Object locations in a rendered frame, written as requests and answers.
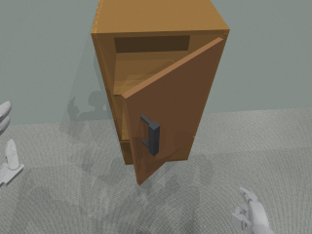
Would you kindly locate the left robot hand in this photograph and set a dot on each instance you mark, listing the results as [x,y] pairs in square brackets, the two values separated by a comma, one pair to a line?
[10,170]

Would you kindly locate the cupboard door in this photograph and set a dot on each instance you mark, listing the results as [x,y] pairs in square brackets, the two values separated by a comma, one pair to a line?
[173,98]

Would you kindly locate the handle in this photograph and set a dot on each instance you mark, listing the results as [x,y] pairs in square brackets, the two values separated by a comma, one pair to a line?
[153,136]

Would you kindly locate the right robot hand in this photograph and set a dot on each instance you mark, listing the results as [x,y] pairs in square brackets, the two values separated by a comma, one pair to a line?
[253,215]

